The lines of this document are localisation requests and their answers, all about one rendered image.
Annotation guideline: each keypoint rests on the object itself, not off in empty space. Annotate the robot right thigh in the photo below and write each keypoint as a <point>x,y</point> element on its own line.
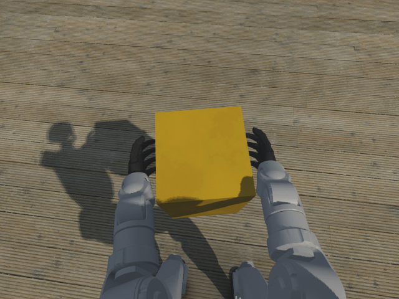
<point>249,283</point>

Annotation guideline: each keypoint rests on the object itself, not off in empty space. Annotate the robot right hand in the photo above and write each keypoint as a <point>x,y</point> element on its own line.
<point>263,147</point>

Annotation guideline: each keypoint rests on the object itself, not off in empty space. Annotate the robot left upper arm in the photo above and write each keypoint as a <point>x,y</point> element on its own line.
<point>145,287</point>

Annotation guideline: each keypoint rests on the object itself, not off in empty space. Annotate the robot right forearm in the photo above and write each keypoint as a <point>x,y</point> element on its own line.
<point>287,227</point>

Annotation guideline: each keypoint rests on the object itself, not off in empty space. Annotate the robot left forearm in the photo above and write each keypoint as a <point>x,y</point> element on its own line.
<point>134,254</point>

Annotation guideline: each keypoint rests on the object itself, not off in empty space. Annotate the right robot shin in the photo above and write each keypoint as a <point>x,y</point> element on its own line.
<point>246,264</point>

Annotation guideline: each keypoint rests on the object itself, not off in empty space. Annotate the robot right upper arm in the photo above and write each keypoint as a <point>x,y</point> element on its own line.
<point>295,279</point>

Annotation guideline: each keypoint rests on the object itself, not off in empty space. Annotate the robot left hand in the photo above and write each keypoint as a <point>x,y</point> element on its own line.
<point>136,162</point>

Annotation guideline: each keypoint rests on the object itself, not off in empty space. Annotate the carton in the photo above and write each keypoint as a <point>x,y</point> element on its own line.
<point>203,166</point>

